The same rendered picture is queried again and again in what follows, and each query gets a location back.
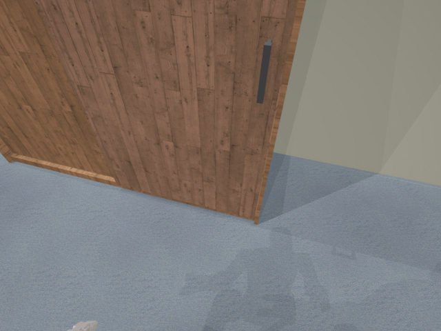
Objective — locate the wardrobe door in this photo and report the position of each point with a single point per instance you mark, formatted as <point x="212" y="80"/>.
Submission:
<point x="169" y="88"/>
<point x="40" y="114"/>

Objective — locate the handle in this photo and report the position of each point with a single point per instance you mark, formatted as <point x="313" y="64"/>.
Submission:
<point x="264" y="71"/>

